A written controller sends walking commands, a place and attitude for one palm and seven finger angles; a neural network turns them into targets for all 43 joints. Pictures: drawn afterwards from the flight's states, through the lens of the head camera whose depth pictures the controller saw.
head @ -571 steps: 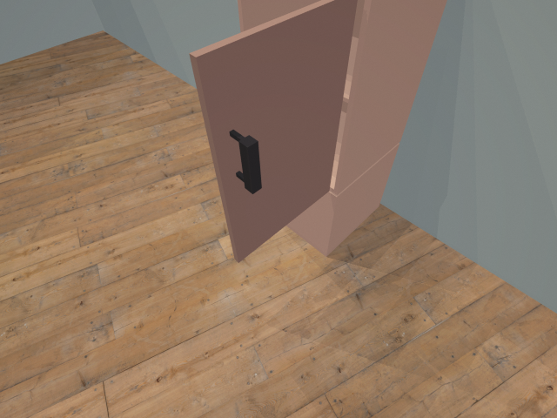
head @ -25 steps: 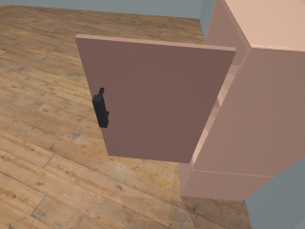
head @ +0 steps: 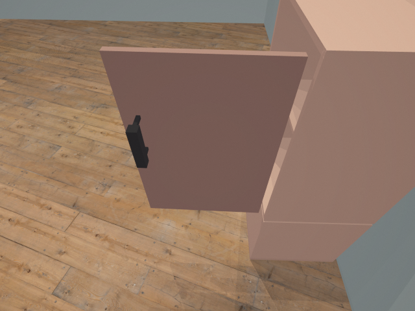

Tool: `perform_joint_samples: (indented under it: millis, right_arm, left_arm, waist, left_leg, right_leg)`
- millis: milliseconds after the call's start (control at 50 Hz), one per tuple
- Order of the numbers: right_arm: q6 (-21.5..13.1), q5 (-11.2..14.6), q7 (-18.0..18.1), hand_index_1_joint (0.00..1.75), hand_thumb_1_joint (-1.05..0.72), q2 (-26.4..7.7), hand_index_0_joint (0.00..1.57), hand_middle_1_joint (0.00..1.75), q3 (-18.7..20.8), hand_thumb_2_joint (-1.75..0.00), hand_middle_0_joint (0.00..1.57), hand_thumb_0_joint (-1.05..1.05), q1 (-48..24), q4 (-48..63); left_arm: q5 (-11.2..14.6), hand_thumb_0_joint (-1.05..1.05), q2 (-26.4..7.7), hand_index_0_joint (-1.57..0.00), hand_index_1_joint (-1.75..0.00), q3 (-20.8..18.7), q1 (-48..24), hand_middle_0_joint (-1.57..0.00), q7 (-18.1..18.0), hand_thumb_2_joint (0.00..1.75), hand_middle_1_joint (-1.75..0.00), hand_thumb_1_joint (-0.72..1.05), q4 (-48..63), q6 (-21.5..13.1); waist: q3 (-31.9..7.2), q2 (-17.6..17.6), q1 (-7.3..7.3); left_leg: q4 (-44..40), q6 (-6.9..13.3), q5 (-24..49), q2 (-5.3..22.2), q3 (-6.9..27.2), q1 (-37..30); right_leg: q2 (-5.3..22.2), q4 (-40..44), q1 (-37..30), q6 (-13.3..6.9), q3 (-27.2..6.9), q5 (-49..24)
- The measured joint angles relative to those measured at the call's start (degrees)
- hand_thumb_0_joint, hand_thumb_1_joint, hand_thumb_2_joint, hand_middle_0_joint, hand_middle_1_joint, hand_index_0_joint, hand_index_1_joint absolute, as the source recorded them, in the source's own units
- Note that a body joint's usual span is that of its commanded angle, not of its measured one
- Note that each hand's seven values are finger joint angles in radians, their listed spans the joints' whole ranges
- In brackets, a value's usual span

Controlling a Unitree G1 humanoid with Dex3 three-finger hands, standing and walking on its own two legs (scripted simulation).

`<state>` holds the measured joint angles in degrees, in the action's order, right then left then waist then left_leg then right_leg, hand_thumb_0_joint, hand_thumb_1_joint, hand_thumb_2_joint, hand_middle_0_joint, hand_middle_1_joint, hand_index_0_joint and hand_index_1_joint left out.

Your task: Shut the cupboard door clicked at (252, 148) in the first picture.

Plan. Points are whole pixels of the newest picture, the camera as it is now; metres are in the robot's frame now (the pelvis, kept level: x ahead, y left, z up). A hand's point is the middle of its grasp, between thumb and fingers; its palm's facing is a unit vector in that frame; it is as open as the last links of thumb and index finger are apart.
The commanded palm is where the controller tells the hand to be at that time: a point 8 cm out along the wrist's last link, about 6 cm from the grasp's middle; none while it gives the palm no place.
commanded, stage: come to a stop and stand still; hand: left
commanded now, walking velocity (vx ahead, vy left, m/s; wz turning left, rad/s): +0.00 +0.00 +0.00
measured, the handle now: (140, 141) +0.49 +0.19 +0.03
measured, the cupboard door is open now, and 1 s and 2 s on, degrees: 89 89 89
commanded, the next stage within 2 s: look again from close up in 0.28 s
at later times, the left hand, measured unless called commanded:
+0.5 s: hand out of the picture -0.01 +0.18 -0.16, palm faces -0.01 -0.98 -0.22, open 7.4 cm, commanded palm none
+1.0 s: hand out of the picture +0.04 +0.17 -0.16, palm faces +0.01 -0.98 -0.21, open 7.3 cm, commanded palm none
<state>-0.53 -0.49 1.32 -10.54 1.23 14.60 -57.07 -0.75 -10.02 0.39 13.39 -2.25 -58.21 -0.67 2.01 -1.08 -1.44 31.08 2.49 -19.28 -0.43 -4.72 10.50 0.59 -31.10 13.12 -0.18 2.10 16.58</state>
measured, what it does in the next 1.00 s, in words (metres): stands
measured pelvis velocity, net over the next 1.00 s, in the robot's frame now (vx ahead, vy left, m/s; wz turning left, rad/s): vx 0.02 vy -0.01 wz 0.01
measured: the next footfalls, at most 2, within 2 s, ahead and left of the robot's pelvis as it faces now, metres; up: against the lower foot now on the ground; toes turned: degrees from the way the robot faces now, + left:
none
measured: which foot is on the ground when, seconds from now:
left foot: down 0.00-1.00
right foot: down 0.00-1.00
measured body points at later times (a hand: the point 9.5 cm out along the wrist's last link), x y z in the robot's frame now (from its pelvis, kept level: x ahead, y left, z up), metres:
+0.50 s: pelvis +0.00 +0.00 +0.01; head +0.02 -0.01 +0.46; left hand -0.01 +0.23 -0.14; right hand -0.02 -0.23 -0.16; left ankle -0.03 +0.09 -0.73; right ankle +0.00 -0.12 -0.73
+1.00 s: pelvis +0.02 -0.01 +0.01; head +0.04 -0.02 +0.46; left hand +0.04 +0.22 -0.15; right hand +0.04 -0.24 -0.15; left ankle -0.03 +0.09 -0.73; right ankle +0.00 -0.12 -0.73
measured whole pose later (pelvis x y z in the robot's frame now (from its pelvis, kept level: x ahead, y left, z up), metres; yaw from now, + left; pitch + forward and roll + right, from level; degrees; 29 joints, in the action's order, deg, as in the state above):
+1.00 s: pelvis +0.02 -0.01 +0.01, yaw +0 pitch -1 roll +1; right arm -1.7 -0.4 1.7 -9.7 -0.6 13.3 -65.0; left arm -0.6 -9.8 0.7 13.5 -1.7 -63.1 -1.5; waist 2.6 -0.1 0.0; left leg 22.6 1.2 -16.2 -0.6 -4.2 5.7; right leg 0.4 -25.8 9.7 -1.1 2.5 15.4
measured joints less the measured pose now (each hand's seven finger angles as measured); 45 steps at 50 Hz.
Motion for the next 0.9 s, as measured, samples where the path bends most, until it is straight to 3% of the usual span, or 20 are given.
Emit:
perform_joint_samples:
  millis: [280,540,900]
  right_arm:
    - [-0.16,-0.33,-0.92,0.3,-0.91,-0.52,0.2,0.3,-1.71,-0.9,0.2,0.0,1.56,-1.83]
    - [-0.75,0.2,-0.23,0.3,-0.9,0.34,0.19,0.3,-2.22,-0.9,0.2,0.0,2.14,-7.3]
    - [-1.21,0.09,0.41,0.3,-0.91,1.07,0.19,0.3,-1.9,-0.9,0.2,0.01,-0.96,-8.02]
  left_arm:
    - [-0.22,0.01,0.19,-0.2,-0.3,0.59,2.49,-0.2,1.23,0.9,-0.3,0.91,-1.02,0.24]
    - [0.18,0.01,0.73,-0.2,-0.3,0.88,3.15,-0.2,0.89,0.9,-0.3,0.91,-5.61,-0.23]
    - [0.12,0.01,0.42,-0.2,-0.3,0.39,0.42,-0.2,0.49,0.9,-0.3,0.92,-5.24,-0.82]
  waist:
    - [-0.73,-0.4,0.92]
    - [1.32,0.21,1.26]
    - [0.65,0.85,1.4]
  left_leg:
    - [-6.1,0.46,4.56,-1.46,-0.79,-0.71]
    - [-7.27,-0.21,4.09,-1.06,-0.22,-2.38]
    - [-8.05,-1.14,3.03,-0.33,0.38,-4.44]
  right_leg:
    - [1.15,3.41,0.64,0.37,-0.86,-3.31]
    - [0.7,4.32,-1.04,-0.05,-0.33,-2.53]
    - [-0.04,4.93,-3.14,-0.75,0.26,-1.17]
